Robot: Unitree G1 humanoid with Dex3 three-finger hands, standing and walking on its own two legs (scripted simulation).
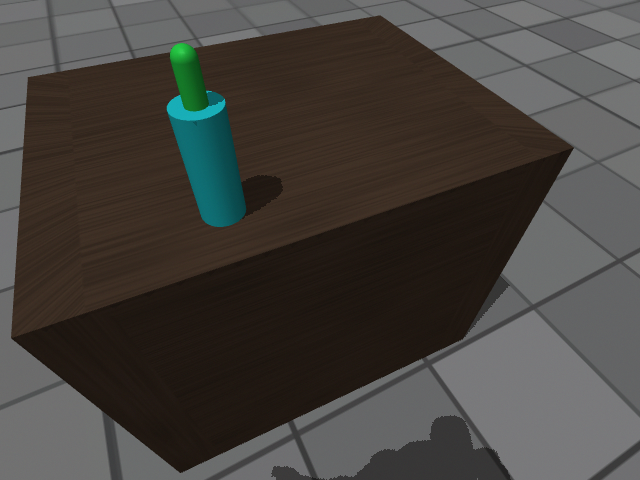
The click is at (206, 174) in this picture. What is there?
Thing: necked bottle
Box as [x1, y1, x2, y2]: [167, 43, 245, 226]
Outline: 179,43 171,49 170,60 180,94 168,103 167,112 202,219 208,224 215,226 229,225 236,222 242,217 245,212 245,204 224,99 222,96 215,92 205,90 196,52 191,46 184,43
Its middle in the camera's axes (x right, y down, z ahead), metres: -0.16 -0.13 +0.55
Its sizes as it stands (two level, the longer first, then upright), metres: 0.074 0.074 0.266
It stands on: a support 0.80 m high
